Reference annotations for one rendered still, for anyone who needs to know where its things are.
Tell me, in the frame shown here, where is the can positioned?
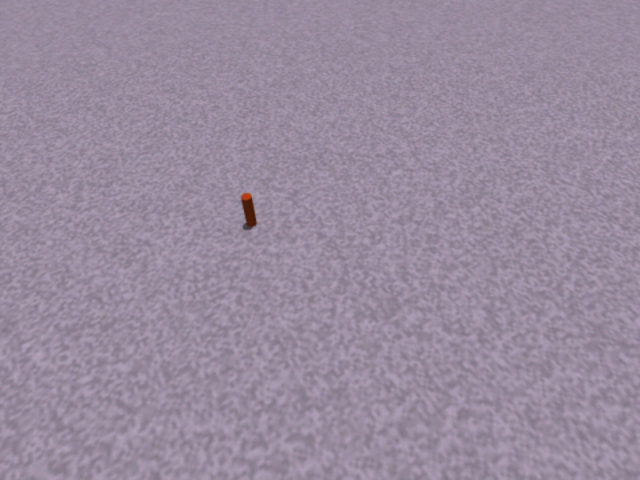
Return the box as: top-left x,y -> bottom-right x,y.
241,193 -> 257,227

